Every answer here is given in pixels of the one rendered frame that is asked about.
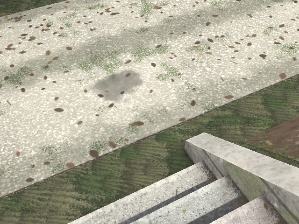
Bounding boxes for stairs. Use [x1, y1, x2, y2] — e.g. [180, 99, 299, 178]
[68, 161, 288, 224]

